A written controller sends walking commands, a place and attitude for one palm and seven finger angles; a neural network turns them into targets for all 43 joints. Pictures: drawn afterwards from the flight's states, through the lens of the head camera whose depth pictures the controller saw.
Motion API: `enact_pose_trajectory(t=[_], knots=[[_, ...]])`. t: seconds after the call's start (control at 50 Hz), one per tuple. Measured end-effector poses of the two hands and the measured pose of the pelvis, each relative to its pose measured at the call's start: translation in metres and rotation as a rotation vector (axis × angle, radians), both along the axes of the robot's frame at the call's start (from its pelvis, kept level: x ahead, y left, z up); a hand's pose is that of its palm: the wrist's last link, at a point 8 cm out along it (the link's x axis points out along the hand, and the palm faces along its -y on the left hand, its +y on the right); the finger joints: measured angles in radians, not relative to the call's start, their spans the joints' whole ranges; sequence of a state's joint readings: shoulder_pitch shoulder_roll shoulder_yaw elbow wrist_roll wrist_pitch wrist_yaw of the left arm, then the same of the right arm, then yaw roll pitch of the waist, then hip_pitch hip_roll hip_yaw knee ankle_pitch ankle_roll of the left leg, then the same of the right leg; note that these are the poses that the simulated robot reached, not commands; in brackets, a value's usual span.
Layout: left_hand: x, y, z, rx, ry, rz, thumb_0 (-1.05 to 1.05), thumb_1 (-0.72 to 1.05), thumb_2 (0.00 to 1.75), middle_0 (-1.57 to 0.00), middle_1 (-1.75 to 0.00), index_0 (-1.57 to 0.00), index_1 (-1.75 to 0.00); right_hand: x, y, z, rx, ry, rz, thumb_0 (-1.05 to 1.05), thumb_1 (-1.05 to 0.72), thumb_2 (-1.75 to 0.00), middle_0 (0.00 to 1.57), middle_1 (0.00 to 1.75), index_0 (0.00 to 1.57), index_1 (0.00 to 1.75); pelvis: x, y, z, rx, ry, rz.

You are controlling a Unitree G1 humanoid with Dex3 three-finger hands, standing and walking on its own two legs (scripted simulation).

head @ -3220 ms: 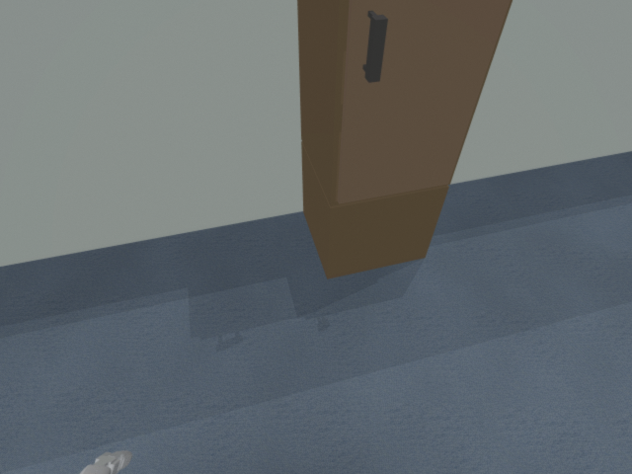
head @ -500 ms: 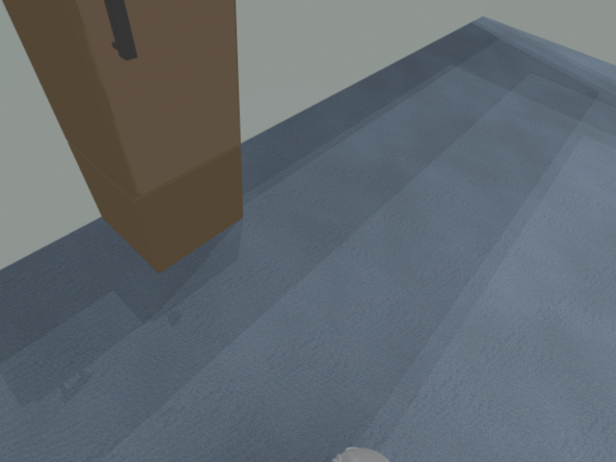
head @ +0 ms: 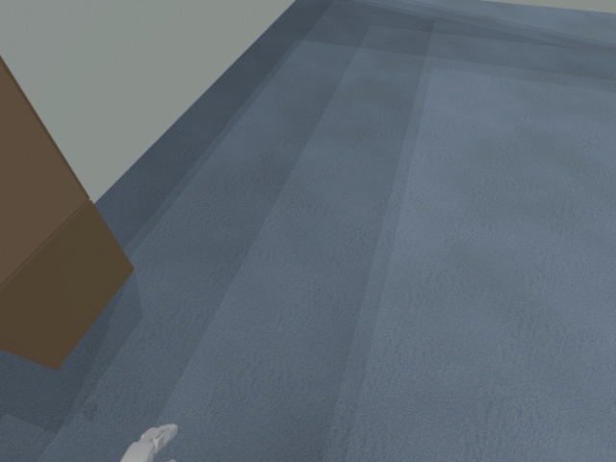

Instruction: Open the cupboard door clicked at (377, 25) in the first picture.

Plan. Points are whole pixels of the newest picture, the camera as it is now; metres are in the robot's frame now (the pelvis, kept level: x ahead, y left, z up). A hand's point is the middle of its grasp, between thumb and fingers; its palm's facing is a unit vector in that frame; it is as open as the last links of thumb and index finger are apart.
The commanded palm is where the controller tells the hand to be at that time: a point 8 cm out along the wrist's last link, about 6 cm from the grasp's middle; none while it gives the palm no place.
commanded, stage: walk to a spot facing it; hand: left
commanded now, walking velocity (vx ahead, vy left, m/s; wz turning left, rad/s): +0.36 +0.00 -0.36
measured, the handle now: out of the picture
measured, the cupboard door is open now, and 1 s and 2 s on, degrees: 0 0 0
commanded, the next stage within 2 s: turn to face it in 0.98 s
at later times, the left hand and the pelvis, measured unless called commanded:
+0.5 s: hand (169, 420) +0.22 +0.24 -0.18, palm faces -0.13 -0.98 -0.15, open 7.4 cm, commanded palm none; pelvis +0.22 +0.05 +0.00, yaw -13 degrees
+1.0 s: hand (296, 232) +0.61 +0.04 -0.17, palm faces -0.45 -0.87 -0.18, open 7.4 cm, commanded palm none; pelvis +0.42 -0.06 -0.01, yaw -26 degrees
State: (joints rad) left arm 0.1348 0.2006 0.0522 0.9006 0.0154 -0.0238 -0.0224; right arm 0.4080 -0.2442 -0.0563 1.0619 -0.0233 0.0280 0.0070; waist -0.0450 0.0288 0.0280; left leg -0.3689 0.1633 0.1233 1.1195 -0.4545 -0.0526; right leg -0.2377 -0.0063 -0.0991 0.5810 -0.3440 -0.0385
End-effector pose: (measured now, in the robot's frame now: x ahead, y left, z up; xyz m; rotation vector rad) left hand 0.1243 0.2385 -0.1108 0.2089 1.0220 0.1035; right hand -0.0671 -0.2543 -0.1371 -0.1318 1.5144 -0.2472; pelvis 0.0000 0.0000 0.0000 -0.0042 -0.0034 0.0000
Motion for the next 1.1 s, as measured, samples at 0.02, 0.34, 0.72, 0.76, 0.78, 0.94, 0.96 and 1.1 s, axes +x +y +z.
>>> enact_pose_trajectory(t=[0.02,0.34,0.72,0.76,0.78,0.94,0.96,1.1], knots=[[0.000,-0.002,0.001,0.003,0.016,0.002,0.01,0.91,0.89,-0.20,-0.30,-0.20,-0.29,0.016,-0.002,0.002,0.000,-0.033,-0.002,0.01,-0.91,-0.90,0.19,0.30,0.20,0.30,0.007,-0.002,0.003,0.004,-0.002,-0.013],[-0.014,0.021,-0.045,-0.045,0.453,0.064,0.01,0.91,0.89,-0.20,-0.30,-0.21,-0.30,0.313,0.036,0.019,-0.026,-0.468,0.097,0.01,-0.91,-0.90,0.19,0.30,0.20,0.30,0.153,0.029,-0.010,-0.028,0.006,-0.141],[0.304,0.008,-0.017,-0.025,0.213,-0.202,0.01,0.91,0.90,-0.19,-0.30,-0.20,-0.29,0.267,0.074,0.020,-0.035,-0.132,-0.288,0.00,-0.93,-0.90,0.19,0.30,0.20,0.30,0.306,0.033,0.014,0.003,-0.005,-0.319],[0.335,-0.010,-0.016,-0.024,0.203,-0.246,0.01,0.91,0.90,-0.19,-0.30,-0.20,-0.29,0.263,0.080,0.018,-0.013,-0.091,-0.332,0.00,-0.92,-0.90,0.19,0.30,0.20,0.30,0.322,0.024,0.013,0.007,-0.002,-0.340],[0.351,-0.020,-0.016,-0.022,0.198,-0.270,0.01,0.91,0.90,-0.19,-0.30,-0.20,-0.29,0.262,0.082,0.016,0.000,-0.071,-0.354,0.00,-0.92,-0.90,0.19,0.30,0.20,0.30,0.330,0.019,0.012,0.008,-0.001,-0.351],[0.478,-0.125,-0.029,-0.015,0.097,-0.455,0.01,0.91,0.90,-0.19,-0.30,-0.20,-0.29,0.272,0.077,-0.007,0.108,0.083,-0.513,0.01,-0.91,-0.90,0.20,0.30,0.20,0.30,0.398,-0.044,-0.014,0.007,0.009,-0.437],[0.488,-0.136,-0.031,-0.017,0.076,-0.460,0.01,0.91,0.89,-0.19,-0.30,-0.20,-0.29,0.279,0.071,-0.010,0.117,0.091,-0.521,0.01,-0.91,-0.90,0.20,0.30,0.20,0.30,0.405,-0.052,-0.016,0.007,0.007,-0.446],[0.511,-0.158,-0.016,0.000,0.094,-0.410,0.00,0.92,0.89,-0.20,-0.30,-0.21,-0.30,0.396,-0.019,-0.003,0.015,-0.128,-0.471,0.01,-0.91,-0.90,0.20,0.30,0.20,0.30,0.452,-0.084,0.003,0.000,-0.014,-0.480]])
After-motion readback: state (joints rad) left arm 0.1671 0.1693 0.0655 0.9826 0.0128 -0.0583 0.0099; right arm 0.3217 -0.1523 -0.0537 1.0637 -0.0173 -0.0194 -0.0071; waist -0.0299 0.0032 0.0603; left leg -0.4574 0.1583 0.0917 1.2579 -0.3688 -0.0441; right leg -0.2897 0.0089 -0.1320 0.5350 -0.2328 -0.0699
